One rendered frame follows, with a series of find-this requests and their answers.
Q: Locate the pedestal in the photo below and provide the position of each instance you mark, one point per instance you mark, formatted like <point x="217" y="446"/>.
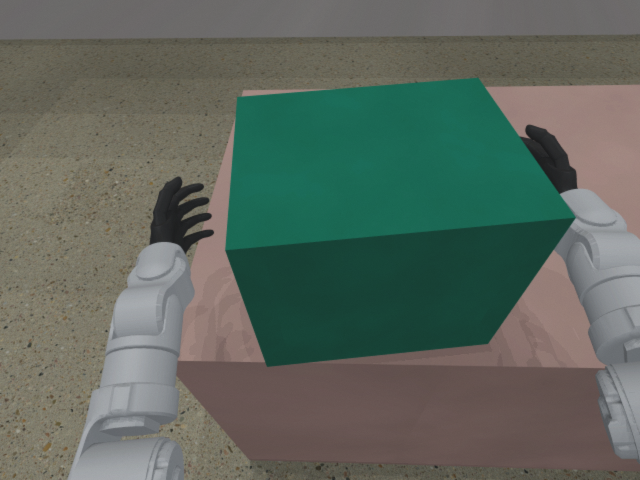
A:
<point x="527" y="399"/>

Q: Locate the right robot upper arm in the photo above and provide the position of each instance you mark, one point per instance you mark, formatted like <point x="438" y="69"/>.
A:
<point x="619" y="403"/>

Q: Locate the robot left hand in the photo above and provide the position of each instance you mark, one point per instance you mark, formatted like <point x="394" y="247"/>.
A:
<point x="167" y="215"/>

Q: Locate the robot left forearm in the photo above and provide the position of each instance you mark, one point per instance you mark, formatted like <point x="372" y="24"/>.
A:
<point x="137" y="392"/>

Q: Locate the robot right hand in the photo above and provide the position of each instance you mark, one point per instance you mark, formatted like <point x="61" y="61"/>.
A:
<point x="551" y="157"/>

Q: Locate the robot right forearm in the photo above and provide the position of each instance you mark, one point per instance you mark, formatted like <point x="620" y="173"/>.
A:
<point x="603" y="264"/>

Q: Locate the left robot upper arm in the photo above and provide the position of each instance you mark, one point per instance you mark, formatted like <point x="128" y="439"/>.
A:
<point x="156" y="458"/>

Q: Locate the carton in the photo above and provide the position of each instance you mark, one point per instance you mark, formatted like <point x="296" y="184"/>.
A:
<point x="383" y="219"/>

